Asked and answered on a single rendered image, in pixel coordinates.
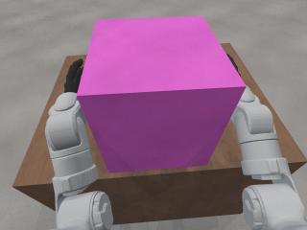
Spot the right robot upper arm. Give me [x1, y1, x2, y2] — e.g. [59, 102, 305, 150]
[242, 183, 307, 230]

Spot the right robot forearm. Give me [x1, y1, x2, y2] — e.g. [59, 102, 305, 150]
[230, 85, 307, 221]

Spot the robot left hand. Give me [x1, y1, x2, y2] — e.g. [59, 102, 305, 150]
[64, 58, 83, 93]

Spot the pedestal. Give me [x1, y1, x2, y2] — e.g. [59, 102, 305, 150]
[12, 43, 307, 225]

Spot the left robot forearm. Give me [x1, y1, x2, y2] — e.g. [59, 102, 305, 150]
[45, 92, 99, 228]

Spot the left robot upper arm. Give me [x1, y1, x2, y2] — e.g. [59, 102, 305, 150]
[48, 191, 113, 230]

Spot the robot right hand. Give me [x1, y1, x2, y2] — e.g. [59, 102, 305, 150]
[227, 54, 241, 77]

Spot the carton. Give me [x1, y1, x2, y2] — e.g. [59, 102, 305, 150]
[77, 16, 247, 173]

